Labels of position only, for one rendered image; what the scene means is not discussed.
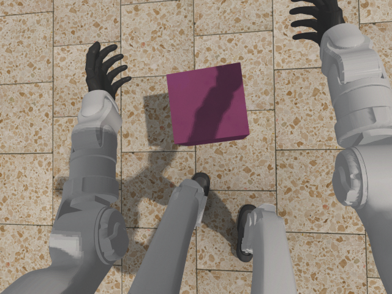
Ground robot right shin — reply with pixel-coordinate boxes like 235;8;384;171
241;203;286;254

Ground robot left hand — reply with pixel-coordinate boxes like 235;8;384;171
85;41;132;100

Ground left robot forearm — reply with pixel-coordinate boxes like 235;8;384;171
49;90;123;257

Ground carton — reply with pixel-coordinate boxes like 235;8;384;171
166;62;250;146

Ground robot left upper arm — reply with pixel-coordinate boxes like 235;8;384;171
0;206;129;294

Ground robot right thigh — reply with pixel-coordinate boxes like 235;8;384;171
245;210;297;294

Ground robot right upper arm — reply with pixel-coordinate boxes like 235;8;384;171
332;144;392;294

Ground robot right hand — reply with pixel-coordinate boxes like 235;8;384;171
289;0;345;47

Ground right robot forearm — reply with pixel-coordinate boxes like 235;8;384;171
320;23;392;149

